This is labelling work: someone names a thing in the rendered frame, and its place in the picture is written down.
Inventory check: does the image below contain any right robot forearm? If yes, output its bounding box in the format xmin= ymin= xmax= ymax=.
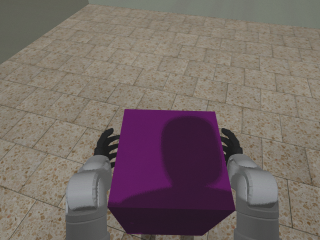
xmin=226 ymin=153 xmax=282 ymax=240

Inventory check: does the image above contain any left robot hand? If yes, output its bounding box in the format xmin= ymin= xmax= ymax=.
xmin=93 ymin=128 xmax=120 ymax=168

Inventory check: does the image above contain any carton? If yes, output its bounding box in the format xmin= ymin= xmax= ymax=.
xmin=107 ymin=109 xmax=236 ymax=236

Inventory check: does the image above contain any right robot hand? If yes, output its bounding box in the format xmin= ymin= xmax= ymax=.
xmin=220 ymin=128 xmax=243 ymax=166

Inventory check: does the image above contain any left robot forearm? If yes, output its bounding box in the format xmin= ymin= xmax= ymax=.
xmin=65 ymin=155 xmax=112 ymax=240

